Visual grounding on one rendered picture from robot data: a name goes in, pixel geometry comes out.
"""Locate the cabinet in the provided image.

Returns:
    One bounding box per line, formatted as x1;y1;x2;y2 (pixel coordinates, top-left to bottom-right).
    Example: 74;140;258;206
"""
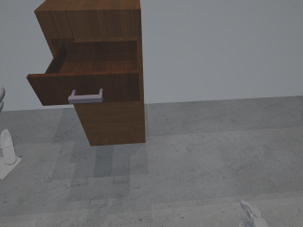
34;0;146;147

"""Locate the handle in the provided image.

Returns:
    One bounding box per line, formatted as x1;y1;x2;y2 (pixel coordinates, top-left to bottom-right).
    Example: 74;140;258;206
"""
68;88;103;104

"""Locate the robot right hand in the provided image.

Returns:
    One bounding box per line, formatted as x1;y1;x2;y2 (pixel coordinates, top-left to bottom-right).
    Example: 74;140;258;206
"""
238;200;270;227

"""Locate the drawer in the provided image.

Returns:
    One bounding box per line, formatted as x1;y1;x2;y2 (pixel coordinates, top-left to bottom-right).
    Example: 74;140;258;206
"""
27;41;140;106

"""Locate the robot left hand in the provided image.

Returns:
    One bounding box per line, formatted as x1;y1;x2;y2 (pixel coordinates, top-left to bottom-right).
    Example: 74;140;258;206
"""
0;86;22;181

